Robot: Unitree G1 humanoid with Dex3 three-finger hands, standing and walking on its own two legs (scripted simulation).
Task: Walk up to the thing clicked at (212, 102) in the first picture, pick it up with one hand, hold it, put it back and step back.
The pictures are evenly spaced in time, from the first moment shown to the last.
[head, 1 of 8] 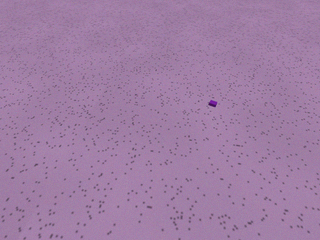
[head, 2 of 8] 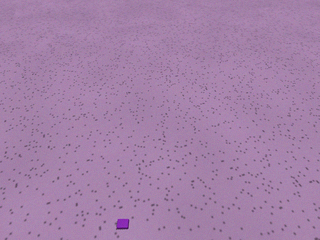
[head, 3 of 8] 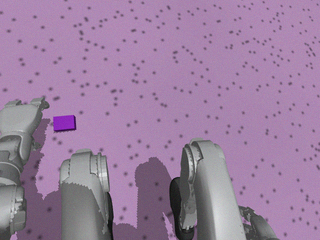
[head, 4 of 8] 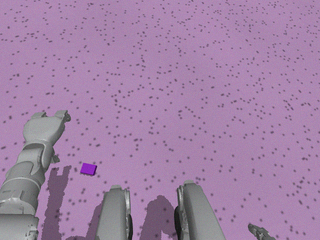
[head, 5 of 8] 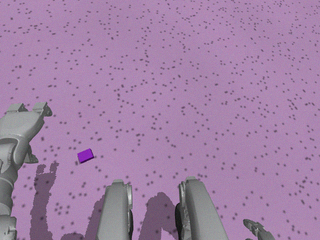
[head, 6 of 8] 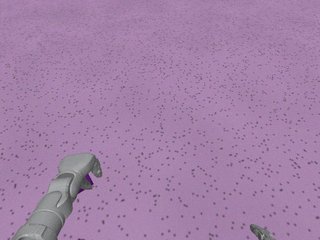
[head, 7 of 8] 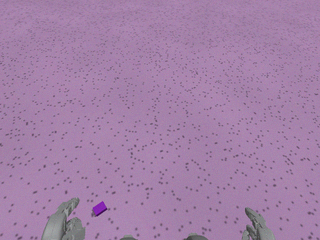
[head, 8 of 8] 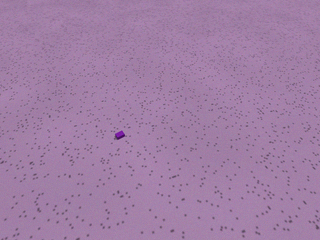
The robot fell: no
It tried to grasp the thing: yes
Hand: left
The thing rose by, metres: 0.69
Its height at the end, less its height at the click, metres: +0.00
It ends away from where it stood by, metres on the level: 0.09
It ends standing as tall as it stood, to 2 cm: yes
